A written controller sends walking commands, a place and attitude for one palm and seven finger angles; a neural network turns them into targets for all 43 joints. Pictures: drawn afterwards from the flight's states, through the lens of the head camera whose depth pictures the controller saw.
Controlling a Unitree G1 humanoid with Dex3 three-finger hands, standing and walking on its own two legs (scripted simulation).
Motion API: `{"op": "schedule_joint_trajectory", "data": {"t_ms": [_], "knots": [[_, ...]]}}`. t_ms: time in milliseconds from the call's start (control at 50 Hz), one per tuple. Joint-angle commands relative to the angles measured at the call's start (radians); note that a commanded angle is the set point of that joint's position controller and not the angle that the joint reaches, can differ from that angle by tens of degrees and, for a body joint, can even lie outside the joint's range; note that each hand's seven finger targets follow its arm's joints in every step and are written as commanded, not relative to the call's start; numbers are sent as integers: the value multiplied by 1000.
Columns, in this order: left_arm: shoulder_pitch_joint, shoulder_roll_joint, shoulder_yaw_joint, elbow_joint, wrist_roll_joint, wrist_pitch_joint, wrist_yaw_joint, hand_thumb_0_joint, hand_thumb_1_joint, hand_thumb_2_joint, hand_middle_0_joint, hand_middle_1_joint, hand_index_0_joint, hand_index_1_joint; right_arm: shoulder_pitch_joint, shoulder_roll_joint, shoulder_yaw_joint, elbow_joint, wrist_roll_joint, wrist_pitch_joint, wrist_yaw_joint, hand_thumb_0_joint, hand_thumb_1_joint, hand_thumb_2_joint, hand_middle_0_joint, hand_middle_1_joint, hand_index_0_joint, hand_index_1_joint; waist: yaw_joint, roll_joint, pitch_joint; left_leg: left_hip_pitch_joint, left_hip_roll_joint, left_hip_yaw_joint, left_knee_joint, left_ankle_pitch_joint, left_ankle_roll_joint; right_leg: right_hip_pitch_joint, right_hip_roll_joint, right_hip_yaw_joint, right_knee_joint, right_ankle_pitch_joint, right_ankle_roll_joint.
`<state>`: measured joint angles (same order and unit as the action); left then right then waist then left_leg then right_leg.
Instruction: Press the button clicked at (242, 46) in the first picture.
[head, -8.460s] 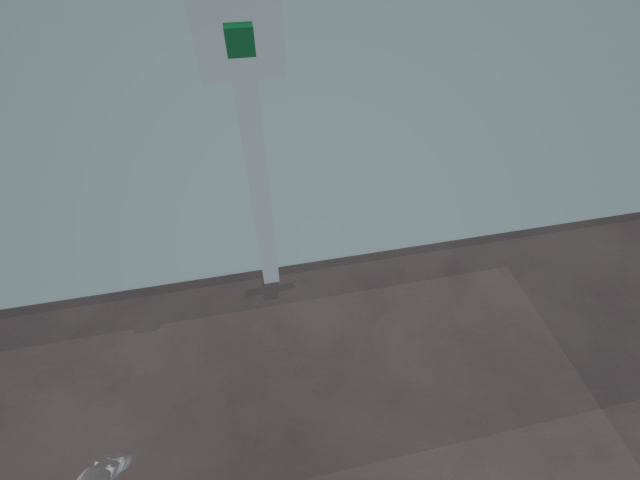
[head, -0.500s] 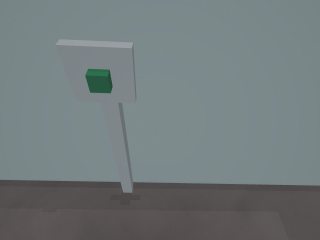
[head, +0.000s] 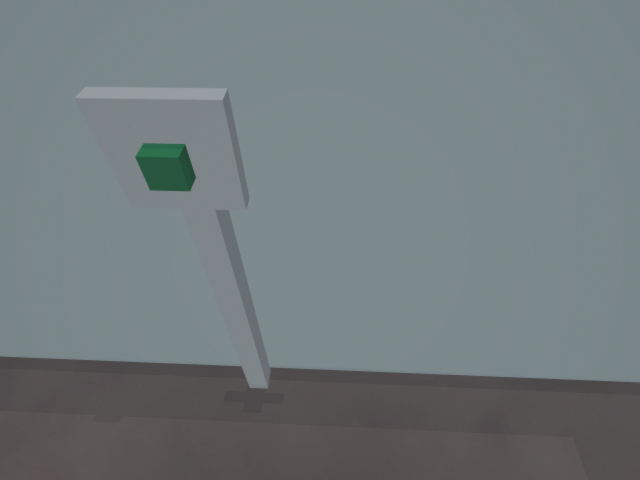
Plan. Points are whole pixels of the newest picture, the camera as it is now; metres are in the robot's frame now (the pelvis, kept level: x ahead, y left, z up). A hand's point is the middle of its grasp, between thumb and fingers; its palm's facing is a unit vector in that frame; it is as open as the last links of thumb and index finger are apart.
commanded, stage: come to a stop and stand still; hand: left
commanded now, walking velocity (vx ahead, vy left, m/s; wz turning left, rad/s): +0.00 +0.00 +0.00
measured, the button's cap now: (168, 166) +0.48 +0.24 +0.15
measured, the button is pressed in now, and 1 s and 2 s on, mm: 0 0 0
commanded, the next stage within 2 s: look again from close up in 0.30 s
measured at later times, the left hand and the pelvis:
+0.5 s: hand out of the picture -0.02 +0.16 -0.17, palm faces +0.02 -0.98 -0.20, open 7.4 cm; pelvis -0.01 +0.00 +0.00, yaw -1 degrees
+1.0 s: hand out of the picture -0.02 +0.23 -0.18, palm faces -0.01 -0.98 -0.21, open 7.4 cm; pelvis -0.02 +0.05 +0.00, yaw -1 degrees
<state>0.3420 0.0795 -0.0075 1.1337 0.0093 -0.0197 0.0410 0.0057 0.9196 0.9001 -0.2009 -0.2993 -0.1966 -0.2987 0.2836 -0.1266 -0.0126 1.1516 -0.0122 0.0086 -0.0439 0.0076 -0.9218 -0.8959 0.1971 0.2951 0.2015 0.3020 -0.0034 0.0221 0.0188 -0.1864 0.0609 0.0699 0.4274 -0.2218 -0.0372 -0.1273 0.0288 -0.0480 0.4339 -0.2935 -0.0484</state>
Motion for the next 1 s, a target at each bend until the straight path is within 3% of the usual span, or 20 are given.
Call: {"op": "schedule_joint_trajectory", "data": {"t_ms": [0, 220, 360, 380, 400, 420, 440, 460, 480, 500, 520, 560, 600, 620, 700, 800, 900, 940, 960, 980], "knots": [[84, 111, 23, -13, 0, -10, 6, 0, 900, 900, -200, -300, -200, -300, 72, -56, -12, -13, 3, -12, 1, 0, -900, -900, 200, 300, 200, 300, -8, -43, 47, 54, 48, -38, -27, 144, 33, -76, -143, 122, -109, 353, 10], [93, 120, 28, -12, 2, -8, 8, 0, 900, 900, -200, -300, -200, -300, 48, -70, -11, -25, 2, -8, -3, 0, -900, -900, 200, 300, 200, 300, -1, -47, 54, 53, 46, -30, -23, 141, 27, -49, -142, 119, -121, 404, 27], [77, 127, 31, -18, 2, -6, 7, 0, 900, 900, -200, -300, -200, -300, 53, -76, -9, -24, 0, -10, -3, 0, -900, -900, 200, 300, 200, 300, -1, -48, 66, 49, 52, -39, -41, 146, 27, -50, -140, 112, -129, 355, 21], [171, 175, 38, 6, 19, -40, 47, 0, 900, 900, -200, -300, -200, -300, -80, -95, -9, -110, 8, -36, 7, 0, -900, -900, 200, 300, 200, 300, 62, -180, 107, -135, 21, 23, 266, -9, 6, -28, -237, 237, -100, 1054, 136], [137, 201, 39, -42, 20, -51, 42, 0, 900, 900, -200, -300, -200, -300, -1, -61, -10, -143, 5, -18, 14, 0, -900, -900, 200, 300, 200, 300, -10, -149, 21, -167, -8, -82, 324, -138, 42, 40, -272, 213, -48, 1084, 102], [91, 200, 42, -58, 19, -53, 35, 0, 900, 900, -200, -300, -200, -300, 0, -55, -11, -130, 0, -15, 18, 0, -900, -900, 200, 300, 200, 300, -4, -58, 7, -158, -1, -67, 334, -126, 52, 34, -285, 191, -50, 1030, 59], [76, 195, 36, -66, 20, -49, 29, 0, 900, 900, -200, -300, -200, -300, 7, -42, -7, -140, 7, -19, 20, 0, -900, -900, 200, 300, 200, 300, -9, -66, -26, -150, 5, -56, 310, -157, 48, 34, -258, 159, -40, 864, -22], [57, 192, 33, -87, 21, -50, 24, 0, 900, 900, -200, -300, -200, -300, 17, -43, -5, -147, 8, -24, 23, 0, -900, -900, 200, 300, 200, 300, -9, -102, -48, -138, -13, -39, 263, -162, 42, 43, -243, 155, -33, 782, -64], [45, 187, 32, -99, 21, -46, 23, 0, 900, 900, -200, -300, -200, -300, 29, -45, -4, -148, 7, -29, 22, 0, -900, -900, 200, 300, 200, 300, -12, -118, -65, -106, -27, -30, 201, -147, 40, 39, -228, 146, -17, 730, -76], [29, 189, 28, -104, 17, -40, 23, 0, 900, 900, -200, -300, -200, -300, 58, -48, -3, -139, 7, -32, 20, 0, -900, -900, 200, 300, 200, 300, -22, -138, -80, -47, -33, -28, 125, -91, 39, 11, -208, 137, -5, 606, -71], [3, 182, 28, -110, 12, -32, 22, 0, 900, 900, -200, -300, -200, -300, 91, -55, -3, -127, 5, -36, 20, 0, -900, -900, 200, 300, 200, 300, -33, -97, -70, 2, -27, -37, 53, -13, 41, -28, -184, 119, 18, 459, -54], [14, 146, 21, -112, 2, -13, 16, 0, 900, 900, -200, -300, -200, -300, 90, -104, -4, -126, -3, -43, 16, 0, -900, -900, 200, 300, 200, 300, -10, 33, -5, -10, 64, -138, 7, 136, 77, -118, -109, 101, 24, 139, -6], [11, 141, 19, -106, 6, 1, 12, 0, 900, 900, -200, -300, -200, -300, 58, -115, 2, -135, -8, -39, 12, 0, -900, -900, 200, 300, 200, 300, 8, 87, 74, -102, 80, -177, -47, 50, 100, -112, -77, 75, 10, -4, 2], [15, 147, 18, -103, 10, 6, 10, 0, 900, 900, -200, -300, -200, -300, 48, -117, 3, -136, -8, -39, 13, 0, -900, -900, 200, 300, 200, 300, 18, 135, 96, -138, 81, -199, -79, 12, 107, -98, -73, 66, 18, -24, 7], [23, 148, 11, -97, 12, 13, -2, 0, 900, 900, -200, -300, -200, -300, 40, -137, -1, -151, -8, -33, 16, 0, -900, -900, 200, 300, 200, 300, 20, 20, 150, -195, 66, -218, -162, -240, 106, -114, -71, 67, 11, -47, 8], [20, 157, 9, -98, 13, 12, -6, 0, 900, 900, -200, -300, -200, -300, 52, -148, -1, -143, -7, -36, 17, 0, -900, -900, 200, 300, 200, 300, 18, 5, 100, -151, 66, -225, -178, -232, 112, -107, -83, 62, 10, -25, 12], [24, 158, 8, -85, 10, 5, -7, 0, 900, 900, -200, -300, -200, -300, 62, -143, 2, -128, -3, -45, 16, 0, -900, -900, 200, 300, 200, 300, 17, 12, 37, -79, 63, -203, -147, -90, 113, -96, -99, 68, -1, 30, 14], [24, 156, 8, -77, 9, 1, -6, 0, 900, 900, -200, -300, -200, -300, 69, -139, 4, -119, -2, -48, 14, 0, -900, -900, 200, 300, 200, 300, 14, -20, 14, -54, 57, -184, -114, -1, 111, -81, -108, 74, -10, 64, 16], [67, 180, 1, -53, 18, -12, 33, 0, 900, 900, -200, -300, -200, -300, -25, -173, 4, -179, 11, -46, 22, 0, -900, -900, 200, 300, 200, 300, 39, -61, 70, -106, 58, -120, 70, 187, 74, -110, -146, 108, -45, 220, 30], [-643, 463, 193, -1638, -175, -222, 46, 0, 900, 900, -228, -330, -228, -330, 31, -320, -32, -512, 54, -198, -18, 0, -900, -900, 200, 300, 200, 300, -119, 117, -469, 240, -45, -121, -1, 275, 45, -79, -35, 3, 50, 282, 16]]}}
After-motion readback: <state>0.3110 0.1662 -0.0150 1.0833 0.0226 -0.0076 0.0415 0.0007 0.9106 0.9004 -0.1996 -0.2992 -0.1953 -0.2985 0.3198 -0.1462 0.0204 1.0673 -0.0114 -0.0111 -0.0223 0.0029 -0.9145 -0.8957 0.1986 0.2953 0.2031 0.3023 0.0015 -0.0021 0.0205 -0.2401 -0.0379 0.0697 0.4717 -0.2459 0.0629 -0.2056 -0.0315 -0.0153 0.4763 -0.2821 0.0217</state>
